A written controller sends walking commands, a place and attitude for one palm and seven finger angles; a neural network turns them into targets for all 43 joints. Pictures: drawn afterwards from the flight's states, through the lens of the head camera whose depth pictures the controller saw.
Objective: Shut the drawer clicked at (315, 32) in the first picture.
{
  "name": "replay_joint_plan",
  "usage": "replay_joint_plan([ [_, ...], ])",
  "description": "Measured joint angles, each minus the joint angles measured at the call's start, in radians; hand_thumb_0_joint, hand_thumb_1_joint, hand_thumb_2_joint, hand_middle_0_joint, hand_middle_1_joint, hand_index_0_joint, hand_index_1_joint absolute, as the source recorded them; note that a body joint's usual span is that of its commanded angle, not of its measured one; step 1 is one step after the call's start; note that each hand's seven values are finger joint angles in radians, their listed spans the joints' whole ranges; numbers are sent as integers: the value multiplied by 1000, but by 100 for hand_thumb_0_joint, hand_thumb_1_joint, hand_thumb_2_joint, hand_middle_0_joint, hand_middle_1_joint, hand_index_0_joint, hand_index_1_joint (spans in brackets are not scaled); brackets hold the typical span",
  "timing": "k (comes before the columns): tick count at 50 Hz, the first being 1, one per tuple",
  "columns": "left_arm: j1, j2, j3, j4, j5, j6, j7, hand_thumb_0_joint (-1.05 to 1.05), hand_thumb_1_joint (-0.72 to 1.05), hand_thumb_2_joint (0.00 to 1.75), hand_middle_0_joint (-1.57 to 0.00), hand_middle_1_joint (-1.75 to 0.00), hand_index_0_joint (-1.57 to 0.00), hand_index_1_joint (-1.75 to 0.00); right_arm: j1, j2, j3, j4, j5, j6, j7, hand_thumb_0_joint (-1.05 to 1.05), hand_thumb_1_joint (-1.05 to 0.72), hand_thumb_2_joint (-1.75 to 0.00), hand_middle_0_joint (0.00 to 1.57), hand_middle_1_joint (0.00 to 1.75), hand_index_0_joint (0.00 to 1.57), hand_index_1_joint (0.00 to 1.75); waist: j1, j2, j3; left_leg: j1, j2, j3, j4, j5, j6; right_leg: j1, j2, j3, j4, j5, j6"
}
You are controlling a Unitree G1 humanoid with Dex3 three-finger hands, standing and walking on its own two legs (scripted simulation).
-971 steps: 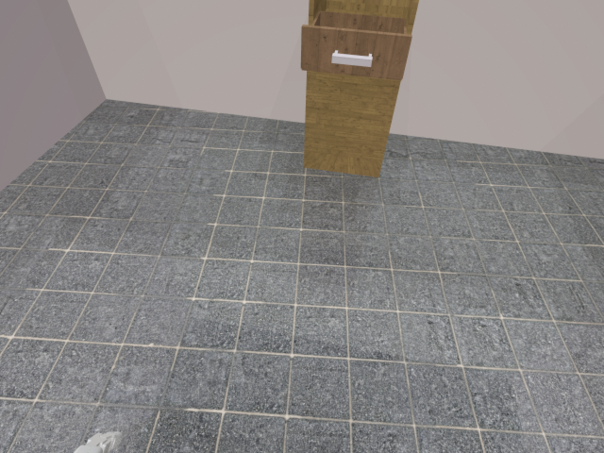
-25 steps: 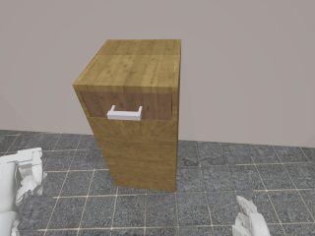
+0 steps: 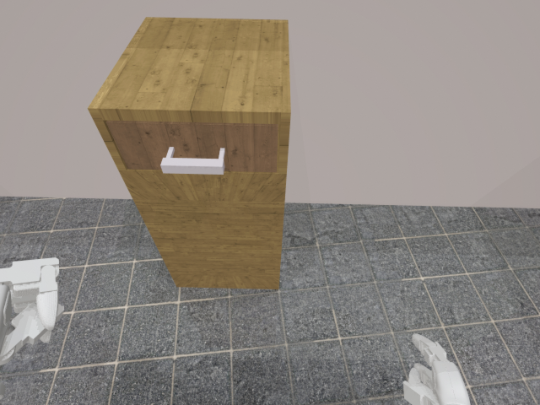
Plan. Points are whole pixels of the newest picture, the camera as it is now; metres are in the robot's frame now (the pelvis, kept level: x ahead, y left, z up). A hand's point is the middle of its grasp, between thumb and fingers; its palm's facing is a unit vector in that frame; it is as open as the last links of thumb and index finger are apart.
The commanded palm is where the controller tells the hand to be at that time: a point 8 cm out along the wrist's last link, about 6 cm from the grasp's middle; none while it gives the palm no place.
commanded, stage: step back with the hand held close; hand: left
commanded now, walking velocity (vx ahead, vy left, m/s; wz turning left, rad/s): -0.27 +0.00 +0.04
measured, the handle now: (195, 159) +0.60 +0.20 -0.03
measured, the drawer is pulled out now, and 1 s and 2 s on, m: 0.00 0.00 0.00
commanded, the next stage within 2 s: stop stepping back and stand still in 0.76 s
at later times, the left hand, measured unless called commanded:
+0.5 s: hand out of the picture +0.10 +0.26 +0.16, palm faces +0.38 -0.82 -0.43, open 3.2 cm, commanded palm +0.03 +0.30 +0.18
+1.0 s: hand out of the picture -0.01 +0.23 +0.18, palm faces +0.29 -0.80 -0.53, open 3.2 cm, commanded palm -0.08 +0.28 +0.18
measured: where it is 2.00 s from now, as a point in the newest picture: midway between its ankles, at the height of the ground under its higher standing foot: outside the picture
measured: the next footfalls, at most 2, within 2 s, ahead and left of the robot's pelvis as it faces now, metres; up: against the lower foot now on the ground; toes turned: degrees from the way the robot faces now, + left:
right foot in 0.72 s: -0.19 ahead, -0.08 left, +0.00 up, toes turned +1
left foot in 1.16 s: -0.15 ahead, +0.14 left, +0.00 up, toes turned +5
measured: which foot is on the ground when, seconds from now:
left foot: down 0.00-0.96, up 0.98-1.00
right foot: down 0.00-0.46, up 0.48-0.70, down 0.72-1.00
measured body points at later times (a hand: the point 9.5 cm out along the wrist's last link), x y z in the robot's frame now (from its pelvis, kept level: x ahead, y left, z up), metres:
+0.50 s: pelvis -0.09 +0.02 -0.01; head -0.07 +0.05 +0.43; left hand +0.07 +0.30 +0.18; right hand +0.08 -0.22 -0.08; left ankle +0.02 +0.09 -0.74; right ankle -0.01 -0.12 -0.73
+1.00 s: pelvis -0.20 +0.00 -0.02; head -0.19 +0.01 +0.43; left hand -0.03 +0.27 +0.21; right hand -0.02 -0.23 -0.09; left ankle -0.03 +0.10 -0.72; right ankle -0.27 -0.11 -0.74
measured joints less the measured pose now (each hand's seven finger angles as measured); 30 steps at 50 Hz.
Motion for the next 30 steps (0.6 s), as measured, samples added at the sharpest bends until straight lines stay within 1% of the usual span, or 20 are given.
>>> replay_joint_plan([
  [4, 1, 27, 35, -42, 1, -14, 17, 1, 88, 90, -141, -160, -140, -159, 7, 12, 6, -4, -2, -9, -6, 1, -91, -90, 20, 30, 20, 30, 10, -16, 2, -29, -4, -4, 22, 10, 6, -27, -5, -5, 24, 8, 3],
  [8, -15, 19, 56, -39, 3, -32, 28, 1, 89, 90, -141, -160, -140, -159, -2, 23, 12, -5, -1, -27, -6, 1, -91, -90, 20, 30, 20, 30, 14, -14, -2, -59, -5, -6, 49, 20, 11, -54, -7, -7, 48, 18, 5],
  [13, -29, -19, 40, -10, 16, -43, 33, 1, 89, 90, -141, -160, -140, -159, -6, 26, 20, -10, -1, -53, -4, 1, -90, -90, 20, 30, 20, 30, 12, 5, -7, -104, 1, -14, 94, 24, 17, -85, -2, -15, 68, 36, 6],
  [16, -33, -35, 24, -9, 24, -46, 36, 1, 89, 90, -141, -160, -140, -159, 1, 25, 22, -5, -6, -63, -3, 1, -90, -90, 20, 30, 20, 30, 13, 8, -8, -135, 5, -24, 128, -14, 18, -98, 6, -19, 62, 51, 2],
  [19, -34, -38, 11, -33, 24, -53, 45, 1, 89, 90, -141, -160, -140, -159, 11, 21, 24, 7, -11, -69, -4, 1, -90, -90, 20, 30, 20, 30, 12, -2, -7, -162, 2, -35, 150, -39, 11, -113, 9, -21, 57, 64, -1],
  [22, -40, -31, 7, -60, 23, -61, 55, 1, 88, 90, -141, -160, -141, -159, 18, 14, 23, 20, -14, -70, -9, 1, -90, -90, 20, 30, 20, 30, 5, -8, 0, -179, 3, -43, 153, -11, 16, -127, 14, -24, 64, 46, 2],
  [24, -49, -18, 16, -69, 28, -67, 58, 1, 88, 90, -141, -160, -141, -159, 23, 12, 22, 24, -15, -73, -14, 1, -90, -90, 20, 30, 20, 30, -5, -6, 7, -183, 6, -49, 136, 39, 27, -142, 30, -10, 97, -20, 6],
  [27, -76, 22, 45, -70, 44, -70, 51, 1, 88, 90, -141, -160, -141, -159, 43, 24, 12, 26, -19, -85, -19, 1, -90, -90, 20, 30, 20, 30, -28, 7, 4, -194, 6, -78, 95, 112, 37, -153, 76, 27, 283, -84, 7],
  [28, -77, 34, 59, -72, 45, -75, 50, 1, 88, 90, -141, -160, -141, -159, 50, 31, 10, 30, -20, -89, -16, 1, -90, -90, 20, 30, 20, 30, -31, 9, -5, -201, 6, -85, 80, 120, 38, -142, 90, 36, 330, -106, 6],
  [30, -60, 50, 91, -77, 41, -89, 49, 1, 88, 90, -141, -160, -141, -159, 60, 44, 11, 35, -21, -96, -8, 1, -90, -90, 20, 30, 20, 30, -32, 9, -34, -221, 14, -83, 45, 139, 39, -93, 109, 41, 359, -155, 0],
])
